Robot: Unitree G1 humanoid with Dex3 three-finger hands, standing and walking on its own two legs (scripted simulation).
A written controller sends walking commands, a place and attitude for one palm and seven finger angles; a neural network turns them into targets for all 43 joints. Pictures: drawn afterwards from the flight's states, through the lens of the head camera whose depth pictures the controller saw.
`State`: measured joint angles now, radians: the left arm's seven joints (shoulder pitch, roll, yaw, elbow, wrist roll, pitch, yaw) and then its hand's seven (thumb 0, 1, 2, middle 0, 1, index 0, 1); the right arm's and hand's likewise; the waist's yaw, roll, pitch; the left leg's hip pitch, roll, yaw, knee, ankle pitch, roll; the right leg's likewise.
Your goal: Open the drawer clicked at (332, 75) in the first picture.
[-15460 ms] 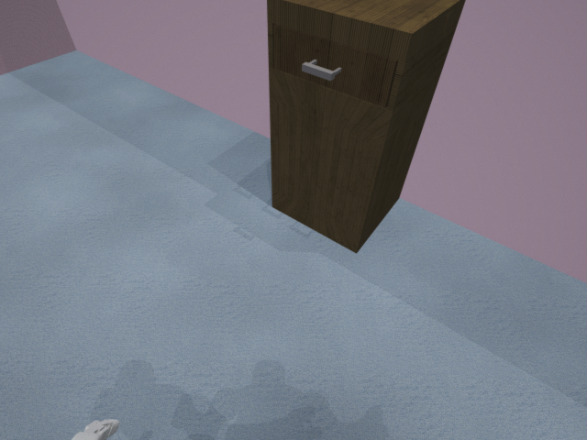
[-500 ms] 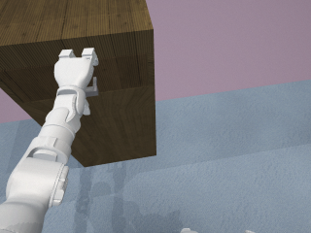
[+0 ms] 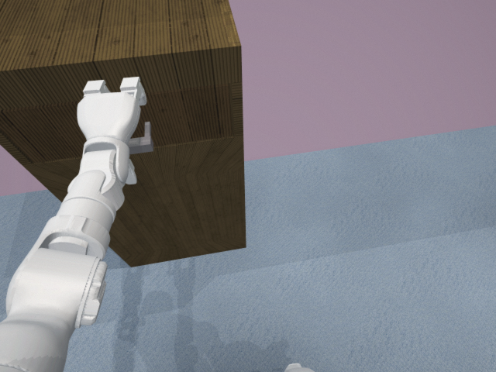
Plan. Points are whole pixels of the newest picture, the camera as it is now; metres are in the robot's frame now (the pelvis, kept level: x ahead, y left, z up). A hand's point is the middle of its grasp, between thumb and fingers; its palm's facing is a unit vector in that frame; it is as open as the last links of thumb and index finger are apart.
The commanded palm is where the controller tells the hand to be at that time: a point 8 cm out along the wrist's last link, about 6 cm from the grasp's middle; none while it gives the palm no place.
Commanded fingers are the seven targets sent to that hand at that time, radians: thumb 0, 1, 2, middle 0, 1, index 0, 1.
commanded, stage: move the hooked fingers above the handle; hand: left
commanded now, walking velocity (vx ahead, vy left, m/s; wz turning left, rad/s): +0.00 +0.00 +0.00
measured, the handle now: (124, 138) +0.54 +0.21 +0.02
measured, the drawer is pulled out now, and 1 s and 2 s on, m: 0.00 0.00 0.00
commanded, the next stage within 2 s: lower the fingers behind the handle in 0.90 s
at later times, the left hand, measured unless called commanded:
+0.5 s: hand (133, 131) +0.50 +0.17 +0.08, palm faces +0.14 +0.05 -0.99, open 13.8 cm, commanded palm +0.47 +0.21 +0.13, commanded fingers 0.00 -0.50 0.30 -0.30 -1.20 -0.30 -1.20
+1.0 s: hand (120, 143) +0.48 +0.19 +0.08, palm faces +0.10 -0.01 -0.99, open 13.8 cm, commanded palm +0.45 +0.21 +0.13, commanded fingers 0.00 -0.50 0.30 -0.30 -1.20 -0.30 -1.20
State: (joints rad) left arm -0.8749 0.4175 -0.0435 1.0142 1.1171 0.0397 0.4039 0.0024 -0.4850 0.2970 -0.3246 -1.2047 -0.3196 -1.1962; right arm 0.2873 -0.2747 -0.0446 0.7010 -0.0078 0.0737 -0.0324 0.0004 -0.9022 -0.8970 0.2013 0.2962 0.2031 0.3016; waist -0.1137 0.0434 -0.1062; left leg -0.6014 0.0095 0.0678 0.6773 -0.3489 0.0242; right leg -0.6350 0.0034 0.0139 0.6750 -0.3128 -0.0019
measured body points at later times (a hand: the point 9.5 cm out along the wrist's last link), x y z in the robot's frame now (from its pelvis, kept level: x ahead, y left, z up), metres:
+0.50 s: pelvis +0.00 +0.00 +0.00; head +0.08 -0.02 +0.44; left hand +0.49 +0.17 +0.13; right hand +0.06 -0.28 -0.14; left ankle -0.02 +0.10 -0.72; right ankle +0.00 -0.12 -0.72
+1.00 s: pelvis +0.00 -0.01 +0.00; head +0.07 -0.02 +0.45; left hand +0.47 +0.19 +0.13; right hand +0.05 -0.29 -0.13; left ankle -0.02 +0.10 -0.72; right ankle +0.00 -0.12 -0.72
